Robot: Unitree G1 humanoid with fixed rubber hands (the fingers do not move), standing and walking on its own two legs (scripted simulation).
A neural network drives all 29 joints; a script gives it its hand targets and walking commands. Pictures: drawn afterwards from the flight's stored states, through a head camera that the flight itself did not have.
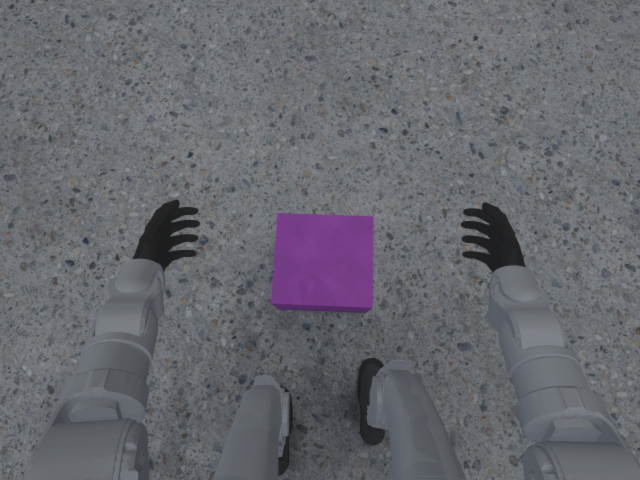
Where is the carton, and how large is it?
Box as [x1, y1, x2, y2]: [271, 213, 373, 312]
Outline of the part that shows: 277,213 271,303 281,309 366,312 372,307 373,216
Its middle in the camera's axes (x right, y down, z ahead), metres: +0.01 +0.06 +1.01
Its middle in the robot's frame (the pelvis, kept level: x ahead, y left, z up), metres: +0.47 +0.01 -0.60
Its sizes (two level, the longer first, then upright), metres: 0.239 0.225 0.158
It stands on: the floor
